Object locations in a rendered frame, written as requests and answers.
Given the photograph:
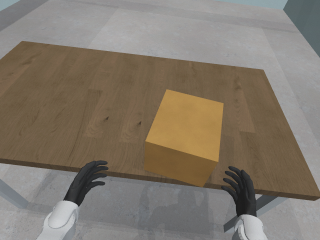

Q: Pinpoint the robot left forearm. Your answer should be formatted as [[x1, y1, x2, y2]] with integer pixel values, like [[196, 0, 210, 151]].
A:
[[35, 200, 80, 240]]

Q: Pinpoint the carton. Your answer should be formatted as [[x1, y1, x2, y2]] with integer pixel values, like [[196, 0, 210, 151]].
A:
[[144, 89, 224, 187]]

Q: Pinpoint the robot right forearm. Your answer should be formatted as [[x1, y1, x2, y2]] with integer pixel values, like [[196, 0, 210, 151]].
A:
[[232, 214, 268, 240]]

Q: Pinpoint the table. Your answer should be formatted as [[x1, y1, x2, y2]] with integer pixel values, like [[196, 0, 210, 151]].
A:
[[0, 41, 320, 234]]

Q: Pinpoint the right robot hand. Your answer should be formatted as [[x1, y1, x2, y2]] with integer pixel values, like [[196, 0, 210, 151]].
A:
[[221, 166, 257, 217]]

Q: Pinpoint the left robot hand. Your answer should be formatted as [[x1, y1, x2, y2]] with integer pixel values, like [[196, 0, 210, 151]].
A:
[[63, 160, 109, 206]]

